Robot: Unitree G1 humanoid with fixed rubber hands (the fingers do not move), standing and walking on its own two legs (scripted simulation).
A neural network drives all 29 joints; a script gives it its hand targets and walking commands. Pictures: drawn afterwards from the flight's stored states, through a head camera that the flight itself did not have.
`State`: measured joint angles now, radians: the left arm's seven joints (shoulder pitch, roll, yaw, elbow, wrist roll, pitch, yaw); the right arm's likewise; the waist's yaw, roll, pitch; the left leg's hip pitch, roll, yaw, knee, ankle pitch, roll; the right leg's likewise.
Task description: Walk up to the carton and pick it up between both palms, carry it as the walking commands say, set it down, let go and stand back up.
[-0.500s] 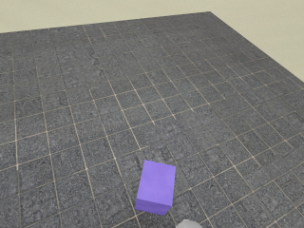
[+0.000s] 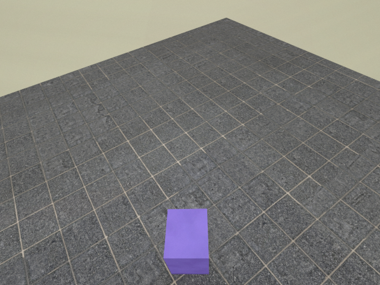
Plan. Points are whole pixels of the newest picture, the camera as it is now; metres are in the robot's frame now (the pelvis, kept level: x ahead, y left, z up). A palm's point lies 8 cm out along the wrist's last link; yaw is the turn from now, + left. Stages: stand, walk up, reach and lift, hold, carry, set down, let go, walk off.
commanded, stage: walk up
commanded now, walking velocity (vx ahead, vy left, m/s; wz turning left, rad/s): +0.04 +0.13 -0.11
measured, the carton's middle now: (188, 242) +0.42 +0.07 -0.64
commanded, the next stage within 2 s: stand in 1.34 s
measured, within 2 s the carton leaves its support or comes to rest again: neither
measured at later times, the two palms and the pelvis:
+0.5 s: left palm out of the picture +0.01 +0.29 -0.15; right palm out of the picture +0.04 -0.18 -0.12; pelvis +0.02 +0.06 +0.00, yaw +0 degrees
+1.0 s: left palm out of the picture +0.00 +0.27 -0.14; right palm out of the picture +0.02 -0.18 -0.15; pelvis +0.02 +0.05 +0.00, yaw +0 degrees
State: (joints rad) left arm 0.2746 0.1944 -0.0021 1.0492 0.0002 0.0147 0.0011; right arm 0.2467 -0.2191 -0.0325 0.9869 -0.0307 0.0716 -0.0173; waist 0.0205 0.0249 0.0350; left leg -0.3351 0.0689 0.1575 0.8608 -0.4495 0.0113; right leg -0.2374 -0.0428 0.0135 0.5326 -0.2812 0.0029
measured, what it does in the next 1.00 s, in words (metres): steps on the spot: left foot, then right foot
